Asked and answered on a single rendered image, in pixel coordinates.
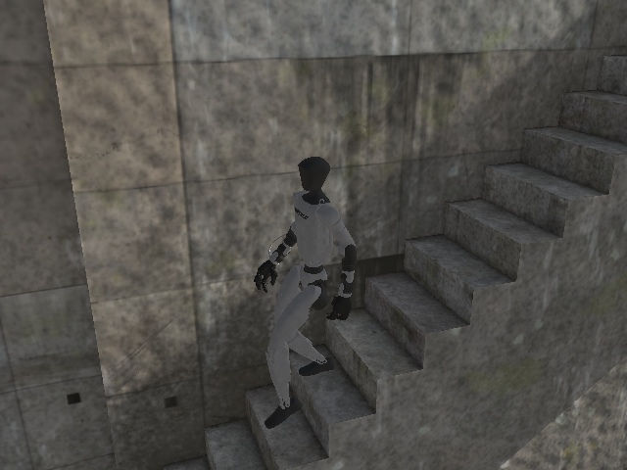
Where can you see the stairs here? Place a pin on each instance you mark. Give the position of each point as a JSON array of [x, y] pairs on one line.
[[502, 345]]

